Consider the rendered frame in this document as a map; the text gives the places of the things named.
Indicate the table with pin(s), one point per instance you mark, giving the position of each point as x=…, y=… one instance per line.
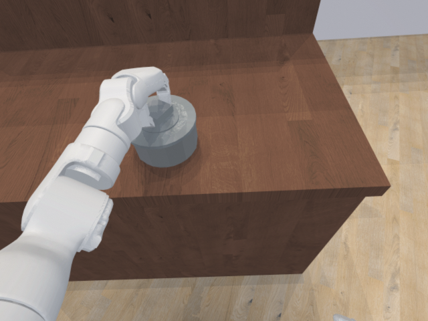
x=281, y=160

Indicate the robot left upper arm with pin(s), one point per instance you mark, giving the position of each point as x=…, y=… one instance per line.
x=35, y=268

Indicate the lid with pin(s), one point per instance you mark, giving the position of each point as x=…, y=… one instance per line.
x=175, y=128

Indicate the robot left hand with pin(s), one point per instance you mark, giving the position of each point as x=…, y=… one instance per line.
x=156, y=81

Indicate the left robot forearm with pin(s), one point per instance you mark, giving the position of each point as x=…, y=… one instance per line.
x=95, y=156

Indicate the pot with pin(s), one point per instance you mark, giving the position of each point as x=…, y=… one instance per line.
x=170, y=156

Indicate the knob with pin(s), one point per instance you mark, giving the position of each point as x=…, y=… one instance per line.
x=159, y=110

